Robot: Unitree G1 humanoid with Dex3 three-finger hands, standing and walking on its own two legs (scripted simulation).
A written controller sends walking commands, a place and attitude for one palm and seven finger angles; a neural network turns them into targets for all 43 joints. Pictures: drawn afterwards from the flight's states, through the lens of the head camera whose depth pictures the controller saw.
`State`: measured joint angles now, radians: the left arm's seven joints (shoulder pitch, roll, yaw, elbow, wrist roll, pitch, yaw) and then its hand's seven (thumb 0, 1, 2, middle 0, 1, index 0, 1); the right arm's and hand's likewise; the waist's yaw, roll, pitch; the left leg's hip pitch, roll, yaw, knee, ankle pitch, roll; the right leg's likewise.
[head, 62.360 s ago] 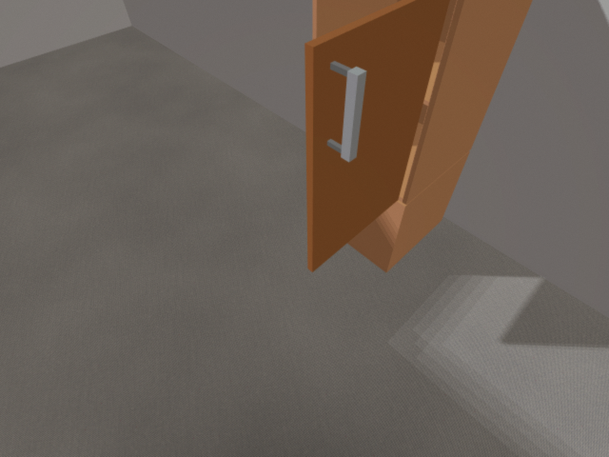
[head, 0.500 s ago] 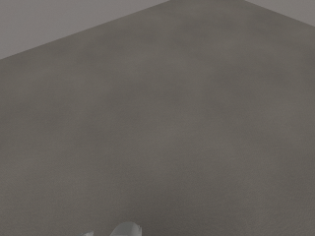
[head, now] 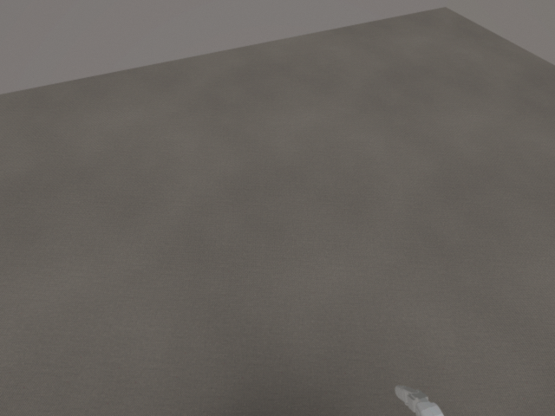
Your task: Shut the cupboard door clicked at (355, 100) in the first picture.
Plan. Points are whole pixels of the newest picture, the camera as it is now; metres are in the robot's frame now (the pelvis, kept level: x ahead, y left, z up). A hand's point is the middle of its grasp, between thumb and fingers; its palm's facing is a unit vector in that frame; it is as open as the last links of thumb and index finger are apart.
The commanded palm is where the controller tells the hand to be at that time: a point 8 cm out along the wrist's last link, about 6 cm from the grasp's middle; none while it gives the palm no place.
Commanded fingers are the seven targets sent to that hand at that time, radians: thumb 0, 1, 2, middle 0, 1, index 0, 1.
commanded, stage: turn to face it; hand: left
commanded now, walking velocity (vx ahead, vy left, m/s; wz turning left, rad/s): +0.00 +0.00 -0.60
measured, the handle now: out of the picture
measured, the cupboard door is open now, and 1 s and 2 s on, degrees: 20 20 20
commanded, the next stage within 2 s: none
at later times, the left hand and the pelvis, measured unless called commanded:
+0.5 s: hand (175, 367) +0.21 +0.20 -0.17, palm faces -0.26 -0.94 -0.22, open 7.4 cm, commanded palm none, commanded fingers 0.00 0.90 0.90 -0.20 -0.30 -0.20 -0.30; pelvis +0.07 +0.02 +0.00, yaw -18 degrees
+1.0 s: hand (248, 331) +0.28 +0.08 -0.16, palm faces -0.58 -0.79 -0.22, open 7.4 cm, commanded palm none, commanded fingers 0.00 0.90 0.90 -0.20 -0.30 -0.20 -0.30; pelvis +0.09 -0.02 +0.00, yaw -35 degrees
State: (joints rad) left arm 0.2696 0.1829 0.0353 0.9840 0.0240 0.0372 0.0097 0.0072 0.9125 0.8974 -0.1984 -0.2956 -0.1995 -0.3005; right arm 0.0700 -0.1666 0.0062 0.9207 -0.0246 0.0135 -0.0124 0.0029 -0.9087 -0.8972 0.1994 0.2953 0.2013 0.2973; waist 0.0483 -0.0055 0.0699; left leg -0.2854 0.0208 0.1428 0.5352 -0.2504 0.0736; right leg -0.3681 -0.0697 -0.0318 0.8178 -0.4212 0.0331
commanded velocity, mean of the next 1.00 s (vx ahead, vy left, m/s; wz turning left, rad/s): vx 0.00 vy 0.00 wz -0.60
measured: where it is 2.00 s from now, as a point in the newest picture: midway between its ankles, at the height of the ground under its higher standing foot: outside the picture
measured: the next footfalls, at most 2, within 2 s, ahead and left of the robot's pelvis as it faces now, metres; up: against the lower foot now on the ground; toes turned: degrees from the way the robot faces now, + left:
right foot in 0.12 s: +0.05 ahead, -0.14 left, +0.00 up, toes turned -8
right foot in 0.76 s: +0.06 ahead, -0.13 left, +0.00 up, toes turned -32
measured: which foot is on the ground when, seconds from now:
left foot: down 0.00-0.76, up 0.78-1.00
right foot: up 0.00-0.10, down 0.12-0.36, up 0.38-0.74, down 0.76-1.00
